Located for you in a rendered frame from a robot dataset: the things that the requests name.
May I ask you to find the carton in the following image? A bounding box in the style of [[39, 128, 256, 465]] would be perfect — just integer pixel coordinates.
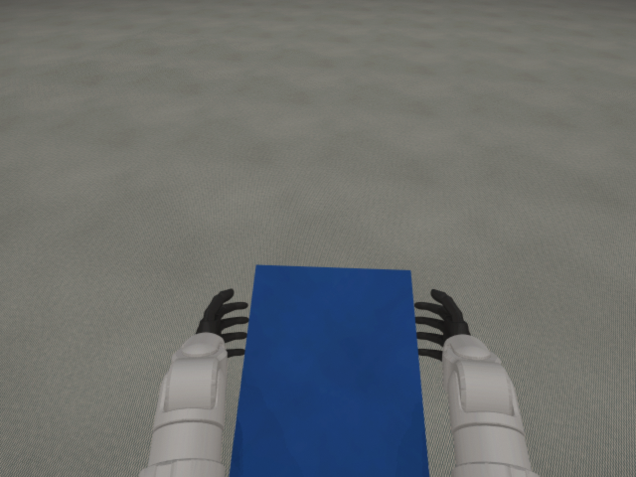
[[229, 265, 429, 477]]

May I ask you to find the left robot hand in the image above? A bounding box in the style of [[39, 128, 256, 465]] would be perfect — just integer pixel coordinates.
[[195, 288, 249, 358]]

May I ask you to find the right robot hand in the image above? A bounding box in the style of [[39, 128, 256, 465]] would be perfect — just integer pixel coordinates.
[[414, 289, 471, 362]]

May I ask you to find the robot right forearm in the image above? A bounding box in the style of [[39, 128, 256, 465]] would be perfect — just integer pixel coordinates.
[[442, 335, 540, 477]]

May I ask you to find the robot left forearm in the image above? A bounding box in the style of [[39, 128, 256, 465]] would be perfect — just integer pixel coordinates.
[[139, 333, 228, 477]]

